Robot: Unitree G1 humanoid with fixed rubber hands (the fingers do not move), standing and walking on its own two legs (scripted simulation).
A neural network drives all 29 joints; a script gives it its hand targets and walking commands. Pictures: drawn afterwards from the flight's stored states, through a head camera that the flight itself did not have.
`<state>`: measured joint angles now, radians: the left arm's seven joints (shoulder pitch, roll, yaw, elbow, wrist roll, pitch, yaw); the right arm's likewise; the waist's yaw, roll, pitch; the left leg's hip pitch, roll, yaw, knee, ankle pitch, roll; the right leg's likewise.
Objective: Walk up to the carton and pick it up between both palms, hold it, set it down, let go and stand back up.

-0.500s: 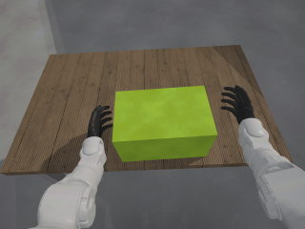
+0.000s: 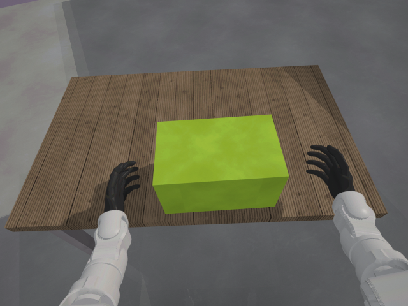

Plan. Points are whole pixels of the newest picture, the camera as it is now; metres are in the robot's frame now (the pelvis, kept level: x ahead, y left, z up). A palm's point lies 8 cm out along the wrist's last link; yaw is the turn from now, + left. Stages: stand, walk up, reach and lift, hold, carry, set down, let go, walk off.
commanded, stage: set down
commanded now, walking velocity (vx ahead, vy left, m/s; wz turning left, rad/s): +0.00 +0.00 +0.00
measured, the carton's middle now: (217, 165) +0.45 +0.03 -0.05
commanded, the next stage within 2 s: none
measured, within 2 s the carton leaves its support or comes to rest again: neither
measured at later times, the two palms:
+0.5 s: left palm (103, 238) +0.25 +0.24 -0.01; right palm (352, 219) +0.31 -0.22 +0.01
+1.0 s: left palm (97, 272) +0.20 +0.23 -0.01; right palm (362, 255) +0.25 -0.23 -0.01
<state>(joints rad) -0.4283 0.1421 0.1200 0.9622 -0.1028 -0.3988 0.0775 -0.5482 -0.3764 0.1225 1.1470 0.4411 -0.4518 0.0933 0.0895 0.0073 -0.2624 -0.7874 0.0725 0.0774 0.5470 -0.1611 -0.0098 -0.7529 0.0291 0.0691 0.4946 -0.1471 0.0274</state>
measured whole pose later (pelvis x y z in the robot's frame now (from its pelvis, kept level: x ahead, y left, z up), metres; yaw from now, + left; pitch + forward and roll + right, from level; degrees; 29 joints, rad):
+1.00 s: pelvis +0.01 -0.01 +0.01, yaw +1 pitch +6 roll +0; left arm 0.18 0.14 0.08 0.49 -0.10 -0.29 0.10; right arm 0.07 -0.34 0.12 0.70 0.33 -0.44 0.12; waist 0.06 -0.02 -0.11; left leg -0.40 0.07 0.08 0.50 -0.21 -0.02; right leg -0.39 0.03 0.07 0.49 -0.22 0.01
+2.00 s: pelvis +0.02 -0.01 +0.02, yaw +1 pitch +3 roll +1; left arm 0.20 0.14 0.08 0.49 -0.10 -0.01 0.04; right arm 0.11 -0.25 0.09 0.70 0.11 -0.28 0.02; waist 0.06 -0.03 -0.04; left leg -0.30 0.05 0.08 0.46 -0.20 -0.02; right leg -0.31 0.01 0.07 0.49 -0.24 0.01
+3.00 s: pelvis +0.03 -0.01 +0.02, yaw +1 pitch +3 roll +1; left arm 0.20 0.14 0.08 0.49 -0.10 0.15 0.02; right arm 0.11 -0.20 0.04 0.75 0.01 -0.22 -0.01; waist 0.05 -0.03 0.01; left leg -0.29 0.05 0.08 0.45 -0.21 -0.03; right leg -0.30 0.01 0.07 0.49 -0.25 0.01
